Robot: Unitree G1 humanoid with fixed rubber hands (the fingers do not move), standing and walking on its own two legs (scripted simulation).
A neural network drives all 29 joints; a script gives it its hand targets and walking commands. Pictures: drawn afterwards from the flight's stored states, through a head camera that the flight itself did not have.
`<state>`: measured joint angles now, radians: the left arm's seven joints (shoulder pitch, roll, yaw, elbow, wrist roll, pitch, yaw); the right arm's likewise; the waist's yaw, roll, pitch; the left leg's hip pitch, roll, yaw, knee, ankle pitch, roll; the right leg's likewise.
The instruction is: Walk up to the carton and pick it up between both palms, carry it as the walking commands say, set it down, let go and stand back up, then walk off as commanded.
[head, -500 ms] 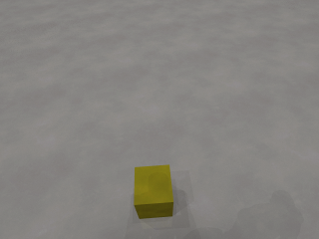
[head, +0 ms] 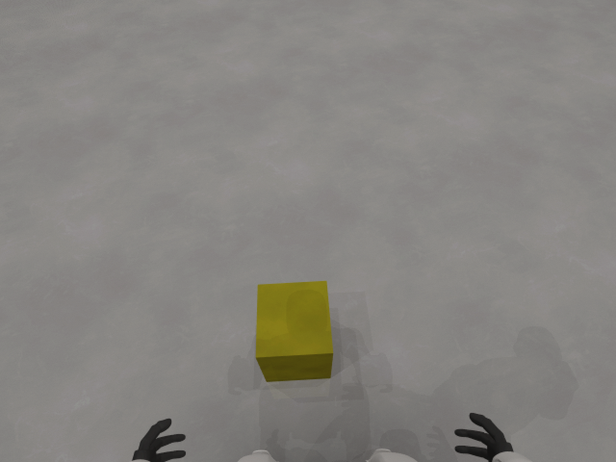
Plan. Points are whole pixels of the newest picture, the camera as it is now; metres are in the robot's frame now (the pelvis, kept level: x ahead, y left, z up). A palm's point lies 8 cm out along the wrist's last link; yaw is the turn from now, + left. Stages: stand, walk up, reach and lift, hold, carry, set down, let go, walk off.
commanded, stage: reach and lift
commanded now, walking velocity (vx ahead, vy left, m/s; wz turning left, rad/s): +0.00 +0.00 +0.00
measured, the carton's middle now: (295, 333) +0.51 +0.07 -0.63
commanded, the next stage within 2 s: none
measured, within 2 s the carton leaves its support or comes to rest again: neither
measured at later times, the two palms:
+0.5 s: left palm (177, 425) +0.19 +0.22 -0.14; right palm (445, 409) +0.21 -0.18 -0.14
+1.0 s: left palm (185, 363) +0.29 +0.23 -0.16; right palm (420, 351) +0.30 -0.16 -0.16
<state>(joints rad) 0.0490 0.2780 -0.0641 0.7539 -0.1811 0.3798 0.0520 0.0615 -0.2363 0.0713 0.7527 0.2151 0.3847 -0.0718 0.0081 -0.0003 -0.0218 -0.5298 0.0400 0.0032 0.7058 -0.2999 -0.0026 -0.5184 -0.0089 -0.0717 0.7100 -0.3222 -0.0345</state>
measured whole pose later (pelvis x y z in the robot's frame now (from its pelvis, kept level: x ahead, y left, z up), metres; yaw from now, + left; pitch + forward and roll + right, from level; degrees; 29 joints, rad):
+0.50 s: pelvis +0.02 +0.03 -0.03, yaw +0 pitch +25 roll +0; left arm 0.07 0.07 0.06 0.37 0.03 0.47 0.00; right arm 0.03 -0.11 -0.09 0.41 -0.05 0.47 0.05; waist 0.01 -0.01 -0.12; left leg -0.92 0.00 0.02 0.84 -0.35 0.01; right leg -0.91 -0.04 -0.01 0.84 -0.37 0.02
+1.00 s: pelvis -0.06 +0.02 -0.06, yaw -1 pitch +21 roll -1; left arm -0.58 0.17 0.16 0.65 -0.02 0.53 0.03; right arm -0.59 -0.15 -0.16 0.66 0.02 0.54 -0.03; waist 0.03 0.00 0.08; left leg -1.06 0.02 0.01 1.04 -0.34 0.00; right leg -1.05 -0.02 -0.02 1.03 -0.34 0.01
